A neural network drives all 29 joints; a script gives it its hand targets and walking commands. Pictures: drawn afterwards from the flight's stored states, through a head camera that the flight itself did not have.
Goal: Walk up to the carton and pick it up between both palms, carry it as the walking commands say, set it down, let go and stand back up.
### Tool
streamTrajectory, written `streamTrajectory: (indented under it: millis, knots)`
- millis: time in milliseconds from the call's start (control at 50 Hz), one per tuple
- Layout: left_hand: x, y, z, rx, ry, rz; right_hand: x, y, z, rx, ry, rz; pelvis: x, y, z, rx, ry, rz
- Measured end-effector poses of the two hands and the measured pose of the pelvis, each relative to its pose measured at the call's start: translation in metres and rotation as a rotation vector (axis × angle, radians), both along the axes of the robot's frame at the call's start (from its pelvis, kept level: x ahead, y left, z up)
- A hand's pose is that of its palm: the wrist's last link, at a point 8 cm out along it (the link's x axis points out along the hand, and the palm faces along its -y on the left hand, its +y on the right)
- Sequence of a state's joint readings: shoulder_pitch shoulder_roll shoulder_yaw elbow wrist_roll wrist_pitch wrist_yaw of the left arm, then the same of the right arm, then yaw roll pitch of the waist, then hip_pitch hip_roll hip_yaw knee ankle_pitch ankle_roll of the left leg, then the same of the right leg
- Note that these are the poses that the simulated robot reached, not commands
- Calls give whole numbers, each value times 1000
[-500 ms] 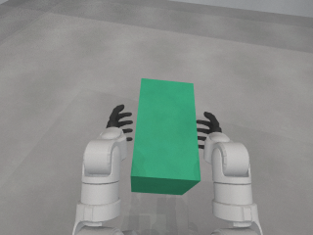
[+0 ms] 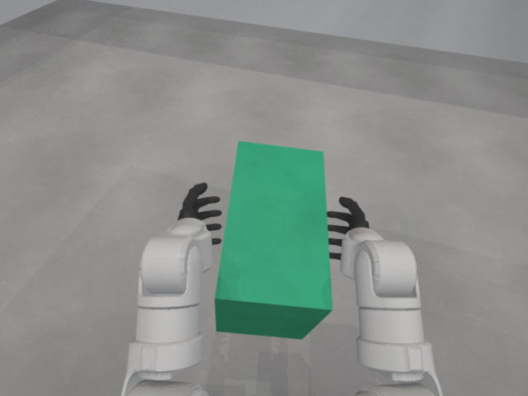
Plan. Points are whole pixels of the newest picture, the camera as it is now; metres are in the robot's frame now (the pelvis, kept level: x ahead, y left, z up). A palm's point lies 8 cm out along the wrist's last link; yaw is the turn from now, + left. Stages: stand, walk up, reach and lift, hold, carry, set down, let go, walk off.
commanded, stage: carry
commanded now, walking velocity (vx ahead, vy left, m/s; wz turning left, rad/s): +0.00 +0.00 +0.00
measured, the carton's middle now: (270, 240) +0.36 +0.01 +0.01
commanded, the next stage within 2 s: none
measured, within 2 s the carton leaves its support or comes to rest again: neither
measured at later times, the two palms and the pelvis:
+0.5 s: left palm (198, 230) +0.31 +0.12 +0.10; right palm (361, 246) +0.30 -0.12 +0.09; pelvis +0.00 +0.00 +0.00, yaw +0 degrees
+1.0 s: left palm (197, 230) +0.31 +0.12 +0.10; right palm (360, 245) +0.30 -0.12 +0.09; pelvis +0.00 +0.00 +0.00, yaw +0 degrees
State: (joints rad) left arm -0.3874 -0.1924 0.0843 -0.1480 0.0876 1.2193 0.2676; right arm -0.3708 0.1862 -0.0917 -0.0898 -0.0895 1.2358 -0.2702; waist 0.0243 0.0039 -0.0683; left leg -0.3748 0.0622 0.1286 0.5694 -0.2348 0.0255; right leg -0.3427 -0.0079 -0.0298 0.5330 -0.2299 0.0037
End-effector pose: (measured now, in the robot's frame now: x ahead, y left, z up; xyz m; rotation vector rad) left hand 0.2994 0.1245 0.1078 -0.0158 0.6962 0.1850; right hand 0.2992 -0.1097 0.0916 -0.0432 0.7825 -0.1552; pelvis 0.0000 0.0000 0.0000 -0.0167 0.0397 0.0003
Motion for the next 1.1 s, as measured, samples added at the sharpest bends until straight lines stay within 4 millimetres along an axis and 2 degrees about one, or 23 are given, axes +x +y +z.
streamTrajectory:
  millis: [280,1100]
  knots:
    - [7,-8,-6,1,11,-25,-1,-8,-5,7,14,-28,0,0,0,0,0,0]
    - [8,-6,-7,-7,-4,-16,1,-6,-8,11,-1,-17,0,0,0,0,0,0]
